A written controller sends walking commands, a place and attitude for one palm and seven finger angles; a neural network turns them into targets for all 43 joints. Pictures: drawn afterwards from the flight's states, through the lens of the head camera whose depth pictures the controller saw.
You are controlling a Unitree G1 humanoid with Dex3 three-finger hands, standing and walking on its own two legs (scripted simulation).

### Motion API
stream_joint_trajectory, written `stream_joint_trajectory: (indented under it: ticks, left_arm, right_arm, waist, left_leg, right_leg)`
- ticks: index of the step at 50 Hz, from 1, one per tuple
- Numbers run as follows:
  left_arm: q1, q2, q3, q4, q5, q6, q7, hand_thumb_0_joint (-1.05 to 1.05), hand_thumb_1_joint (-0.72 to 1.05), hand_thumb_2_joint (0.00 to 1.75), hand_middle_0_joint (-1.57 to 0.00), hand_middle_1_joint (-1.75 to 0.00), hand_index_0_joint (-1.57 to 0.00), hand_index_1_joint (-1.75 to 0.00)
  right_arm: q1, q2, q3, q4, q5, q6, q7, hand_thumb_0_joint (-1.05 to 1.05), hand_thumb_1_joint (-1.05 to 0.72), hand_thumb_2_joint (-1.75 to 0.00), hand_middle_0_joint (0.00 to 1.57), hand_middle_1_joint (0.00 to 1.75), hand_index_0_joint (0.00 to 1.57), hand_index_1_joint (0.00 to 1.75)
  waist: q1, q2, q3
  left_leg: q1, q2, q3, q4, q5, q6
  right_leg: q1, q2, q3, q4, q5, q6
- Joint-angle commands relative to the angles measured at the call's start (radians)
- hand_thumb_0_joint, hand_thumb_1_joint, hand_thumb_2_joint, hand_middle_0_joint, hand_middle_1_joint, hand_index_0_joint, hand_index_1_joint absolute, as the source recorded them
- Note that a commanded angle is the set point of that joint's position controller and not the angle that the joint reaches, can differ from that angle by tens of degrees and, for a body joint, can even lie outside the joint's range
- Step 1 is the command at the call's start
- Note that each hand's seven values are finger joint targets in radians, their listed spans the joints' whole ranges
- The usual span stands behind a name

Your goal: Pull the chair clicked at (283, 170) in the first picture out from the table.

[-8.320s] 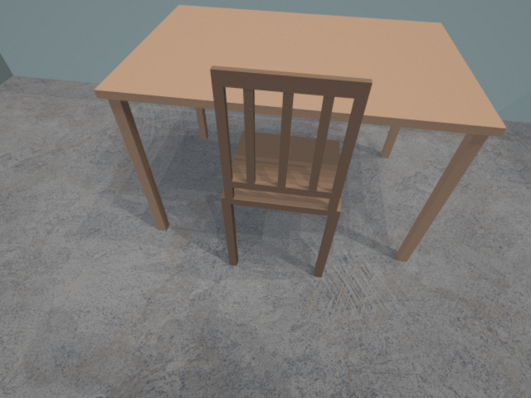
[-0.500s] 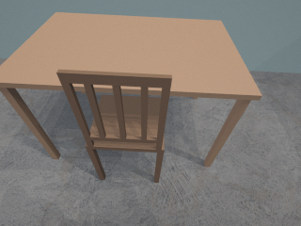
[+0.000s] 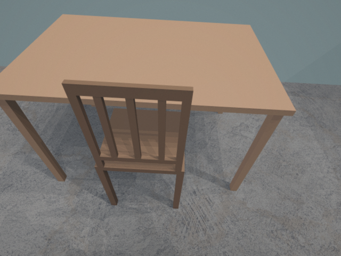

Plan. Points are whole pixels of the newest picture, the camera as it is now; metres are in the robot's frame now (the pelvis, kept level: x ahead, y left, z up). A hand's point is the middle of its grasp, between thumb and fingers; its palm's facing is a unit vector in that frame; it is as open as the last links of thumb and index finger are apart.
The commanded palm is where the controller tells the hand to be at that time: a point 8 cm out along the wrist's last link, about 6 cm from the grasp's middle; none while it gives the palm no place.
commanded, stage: shuffle to correct the standing spot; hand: left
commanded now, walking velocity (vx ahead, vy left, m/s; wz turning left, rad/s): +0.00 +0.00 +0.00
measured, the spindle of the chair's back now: (134, 131) +0.53 +0.17 -0.09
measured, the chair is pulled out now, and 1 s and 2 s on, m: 0.00 0.00 0.00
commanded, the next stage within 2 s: come to a stop and stand still in 0.42 s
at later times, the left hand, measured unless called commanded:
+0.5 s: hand out of the picture -0.01 +0.14 -0.19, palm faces +0.12 -0.98 -0.13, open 7.4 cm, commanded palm none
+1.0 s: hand out of the picture +0.16 +0.16 -0.19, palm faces +0.07 -0.96 -0.27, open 7.3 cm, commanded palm none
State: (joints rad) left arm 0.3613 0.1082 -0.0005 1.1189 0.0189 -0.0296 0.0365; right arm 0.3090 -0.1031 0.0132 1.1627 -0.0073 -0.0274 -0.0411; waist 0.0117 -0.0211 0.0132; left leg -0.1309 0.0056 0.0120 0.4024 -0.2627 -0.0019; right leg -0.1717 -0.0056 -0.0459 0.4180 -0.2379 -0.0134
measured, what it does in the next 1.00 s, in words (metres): walks ahead: right foot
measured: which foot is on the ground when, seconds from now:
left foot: down 0.00-0.90, up 0.92-1.00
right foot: down 0.00-0.56, up 0.58-0.86, down 0.88-1.00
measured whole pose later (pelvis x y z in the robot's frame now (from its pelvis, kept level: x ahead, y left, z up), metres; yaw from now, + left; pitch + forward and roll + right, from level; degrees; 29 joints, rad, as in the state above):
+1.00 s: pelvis +0.12 -0.03 -0.02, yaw +3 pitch -1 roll +0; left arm 0.21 0.18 0.05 1.01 0.03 -0.01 0.04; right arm 0.26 -0.14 -0.05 1.10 0.00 0.02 -0.05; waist -0.02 0.02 0.13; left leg -0.25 0.02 0.00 0.86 -0.58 0.00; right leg -0.36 -0.05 -0.06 0.64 -0.26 -0.01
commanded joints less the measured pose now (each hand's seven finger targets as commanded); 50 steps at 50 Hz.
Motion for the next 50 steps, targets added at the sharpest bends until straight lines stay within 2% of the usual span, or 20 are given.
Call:
stream_joint_trajectory:
  ticks: [1,3,9,14,17,19,22,25,26,27,28,29,30,34,41,43,44,45,46,50]
  left_arm:
    - [0.103,0.082,0.013,-0.008,-0.004,-0.011,0.004,0.00,0.90,0.90,-0.20,-0.30,-0.20,-0.30]
    - [0.107,0.080,0.012,-0.006,-0.005,-0.011,0.004,0.00,0.90,0.90,-0.20,-0.30,-0.20,-0.30]
    - [0.110,0.086,0.029,-0.017,0.006,0.004,-0.011,0.00,0.90,0.90,-0.20,-0.30,-0.20,-0.30]
    - [0.132,0.074,0.039,-0.025,0.009,0.001,-0.021,0.00,0.90,0.90,-0.20,-0.30,-0.20,-0.30]
    - [0.168,0.070,0.044,-0.015,0.006,-0.010,-0.021,0.00,0.90,0.90,-0.20,-0.30,-0.20,-0.30]
    - [0.211,0.092,0.053,0.002,0.005,-0.016,-0.017,0.00,0.90,0.90,-0.20,-0.30,-0.20,-0.30]
    - [0.290,0.137,0.072,0.029,0.002,-0.023,-0.003,0.00,0.90,0.90,-0.20,-0.30,-0.20,-0.30]
    - [0.260,0.132,0.069,0.022,0.014,-0.022,0.006,0.00,0.90,0.90,-0.20,-0.30,-0.20,-0.30]
    - [0.193,0.125,0.064,0.008,0.007,-0.019,0.003,0.00,0.90,0.90,-0.20,-0.30,-0.20,-0.30]
    - [0.130,0.093,0.058,-0.014,0.000,-0.017,-0.003,0.00,0.90,0.90,-0.20,-0.30,-0.20,-0.30]
    - [0.094,0.037,0.040,-0.046,-0.006,-0.021,-0.006,0.00,0.90,0.90,-0.20,-0.30,-0.20,-0.30]
    - [0.069,0.060,0.043,-0.053,-0.004,-0.012,0.009,0.00,0.90,0.90,-0.20,-0.30,-0.20,-0.30]
    - [0.050,0.071,0.051,-0.045,0.002,-0.001,0.014,0.00,0.90,0.90,-0.20,-0.30,-0.20,-0.30]
    - [0.084,0.023,0.039,-0.037,-0.001,0.026,0.002,0.00,0.90,0.90,-0.20,-0.30,-0.20,-0.30]
    - [0.019,0.092,0.063,-0.102,0.001,0.039,-0.002,0.00,0.90,0.90,-0.20,-0.30,-0.20,-0.30]
    - [0.074,0.124,0.074,-0.096,0.005,0.022,-0.003,0.00,0.90,0.90,-0.20,-0.30,-0.20,-0.30]
    - [0.100,0.175,0.078,-0.095,0.009,0.009,0.003,0.00,0.90,0.90,-0.20,-0.30,-0.20,-0.30]
    - [0.082,0.230,0.082,-0.093,0.008,0.003,0.007,0.00,0.90,0.90,-0.20,-0.30,-0.20,-0.30]
    - [0.063,0.235,0.081,-0.104,0.000,0.001,0.008,0.00,0.90,0.90,-0.20,-0.30,-0.20,-0.30]
    - [-0.051,0.211,0.082,-0.138,0.010,0.017,0.021,0.00,0.90,0.90,-0.20,-0.30,-0.20,-0.30]
  right_arm:
    - [0.075,-0.077,-0.012,-0.016,0.000,-0.008,-0.003,0.00,-0.90,-0.90,0.20,0.30,0.20,0.30]
    - [0.073,-0.078,-0.012,-0.017,-0.001,-0.008,-0.003,0.00,-0.90,-0.90,0.20,0.30,0.20,0.30]
    - [0.098,-0.088,-0.029,-0.010,-0.008,0.006,0.005,0.00,-0.90,-0.90,0.20,0.30,0.20,0.30]
    - [0.115,-0.086,-0.039,-0.018,-0.010,-0.001,0.006,0.00,-0.90,-0.90,0.20,0.30,0.20,0.30]
    - [0.110,-0.080,-0.040,-0.027,-0.008,-0.014,0.002,0.00,-0.90,-0.90,0.20,0.30,0.20,0.30]
    - [0.103,-0.060,-0.036,-0.036,-0.008,-0.024,-0.001,0.00,-0.90,-0.90,0.20,0.30,0.20,0.30]
    - [0.040,-0.038,-0.034,-0.071,-0.012,-0.030,-0.001,0.00,-0.90,-0.90,0.20,0.30,0.20,0.30]
    - [0.015,-0.031,-0.033,-0.083,-0.007,-0.035,0.005,0.00,-0.90,-0.90,0.20,0.30,0.20,0.30]
    - [0.099,-0.029,-0.034,-0.055,-0.007,-0.040,0.003,0.00,-0.90,-0.90,0.20,0.30,0.20,0.30]
    - [0.247,-0.064,-0.043,0.004,-0.014,-0.051,-0.003,0.00,-0.90,-0.90,0.20,0.30,0.20,0.30]
    - [0.383,-0.146,-0.055,0.053,-0.020,-0.053,-0.018,0.00,-0.90,-0.90,0.20,0.30,0.20,0.30]
    - [0.393,-0.138,-0.038,0.066,-0.016,-0.033,-0.028,0.00,-0.90,-0.90,0.20,0.30,0.20,0.30]
    - [0.315,-0.104,-0.018,0.052,-0.015,-0.027,-0.026,0.00,-0.90,-0.90,0.20,0.30,0.20,0.30]
    - [0.128,-0.096,-0.012,-0.013,-0.012,-0.030,-0.033,0.00,-0.90,-0.90,0.20,0.30,0.20,0.30]
    - [0.052,-0.153,-0.064,-0.064,-0.013,0.006,-0.026,0.00,-0.90,-0.90,0.20,0.30,0.20,0.30]
    - [0.053,-0.155,-0.078,-0.079,-0.009,0.016,-0.019,0.00,-0.90,-0.90,0.20,0.30,0.20,0.30]
    - [0.088,-0.134,-0.081,-0.083,-0.002,0.021,-0.012,0.00,-0.90,-0.90,0.20,0.30,0.20,0.30]
    - [0.146,-0.092,-0.083,-0.083,0.010,0.029,-0.006,0.00,-0.90,-0.90,0.20,0.30,0.20,0.30]
    - [0.145,-0.083,-0.082,-0.085,0.014,0.034,-0.010,0.00,-0.90,-0.90,0.20,0.30,0.20,0.30]
    - [0.039,-0.067,-0.072,-0.107,0.005,0.048,-0.003,0.00,-0.90,-0.90,0.20,0.30,0.20,0.30]
  waist:
    - [0.000,0.013,0.084]
    - [0.000,0.024,0.083]
    - [-0.003,0.008,0.132]
    - [-0.002,0.045,0.194]
    - [0.007,0.025,0.160]
    - [0.019,-0.055,0.114]
    - [0.048,-0.175,0.059]
    - [0.026,-0.098,0.054]
    - [-0.039,-0.069,0.031]
    - [-0.098,0.056,0.009]
    - [-0.126,0.308,-0.016]
    - [-0.113,0.233,0.006]
    - [-0.078,0.162,0.089]
    - [-0.002,0.131,0.199]
    - [0.003,0.185,0.104]
    - [0.028,0.110,0.035]
    - [0.025,-0.039,-0.047]
    - [-0.002,-0.201,-0.117]
    - [-0.001,-0.200,-0.127]
    - [0.009,-0.179,-0.052]
  left_leg:
    - [-0.065,0.076,-0.064,-0.077,0.154,0.021]
    - [-0.058,0.075,-0.063,-0.077,0.155,0.021]
    - [-0.109,0.076,-0.071,-0.075,-0.203,0.049]
    - [-0.164,0.100,-0.110,-0.080,-0.259,0.077]
    - [-0.160,0.091,-0.083,0.013,-0.099,0.079]
    - [-0.210,0.047,-0.005,0.130,0.000,0.063]
    - [-0.377,0.006,0.088,0.353,-0.203,0.031]
    - [-0.340,0.023,0.082,0.275,-0.259,0.038]
    - [-0.139,0.015,0.089,0.087,-0.143,0.046]
    - [0.103,0.075,-0.020,-0.030,0.132,0.080]
    - [0.291,0.327,-0.300,-0.036,0.704,0.156]
    - [0.270,0.410,-0.304,-0.004,1.052,0.208]
    - [0.119,0.389,-0.208,0.000,1.096,0.214]
    - [-0.051,0.285,-0.075,-0.044,0.965,0.160]
    - [0.005,0.238,-0.031,0.052,0.814,0.120]
    - [-0.006,0.178,-0.006,0.172,0.621,0.070]
    - [-0.060,0.088,0.023,0.296,0.329,0.030]
    - [-0.132,-0.016,0.057,0.416,-0.147,-0.004]
    - [-0.137,-0.013,0.002,0.493,-0.368,-0.003]
    - [-0.213,0.006,-0.028,0.566,-0.349,-0.008]
  right_leg:
    - [-0.014,-0.091,0.089,-0.074,0.150,-0.022]
    - [-0.018,-0.091,0.091,-0.077,0.148,-0.023]
    - [-0.097,-0.071,0.093,-0.054,-0.217,-0.038]
    - [-0.141,-0.054,0.088,0.002,-0.221,-0.055]
    - [-0.091,-0.069,0.111,0.020,-0.103,-0.072]
    - [0.023,-0.108,0.150,0.015,0.049,-0.097]
    - [0.207,-0.245,0.293,-0.008,0.420,-0.191]
    - [0.184,-0.258,0.257,0.055,0.565,-0.224]
    - [0.063,-0.210,0.176,0.153,0.576,-0.184]
    - [-0.114,-0.098,0.065,0.382,0.486,-0.115]
    - [-0.395,0.026,-0.042,0.607,-0.145,-0.035]
    - [-0.421,0.014,0.043,0.708,-0.342,-0.037]
    - [-0.383,-0.028,0.085,0.721,-0.313,-0.035]
    - [-0.289,-0.056,0.050,0.550,-0.206,0.003]
    - [-0.164,-0.036,-0.009,0.261,-0.025,0.001]
    - [-0.047,-0.051,-0.001,0.111,0.271,0.004]
    - [0.049,-0.143,0.131,0.097,0.638,-0.032]
    - [0.115,-0.327,0.287,0.072,0.934,-0.130]
    - [0.086,-0.393,0.302,0.035,0.958,-0.217]
    - [-0.005,-0.332,0.262,0.026,0.768,-0.234]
